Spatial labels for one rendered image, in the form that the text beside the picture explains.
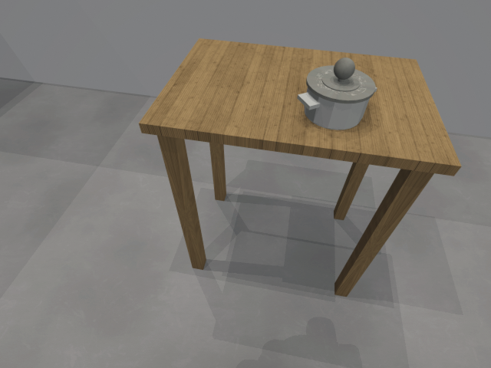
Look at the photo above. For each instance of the table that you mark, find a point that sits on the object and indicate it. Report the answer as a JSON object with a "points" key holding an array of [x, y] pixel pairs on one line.
{"points": [[243, 94]]}

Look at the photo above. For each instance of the knob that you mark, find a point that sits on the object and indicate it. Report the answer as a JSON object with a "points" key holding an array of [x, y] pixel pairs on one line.
{"points": [[344, 68]]}

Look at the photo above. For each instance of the lid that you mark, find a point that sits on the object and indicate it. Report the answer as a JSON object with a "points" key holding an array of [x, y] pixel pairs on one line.
{"points": [[323, 83]]}

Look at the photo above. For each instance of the pot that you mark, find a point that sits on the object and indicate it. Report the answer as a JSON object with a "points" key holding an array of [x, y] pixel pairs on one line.
{"points": [[331, 115]]}

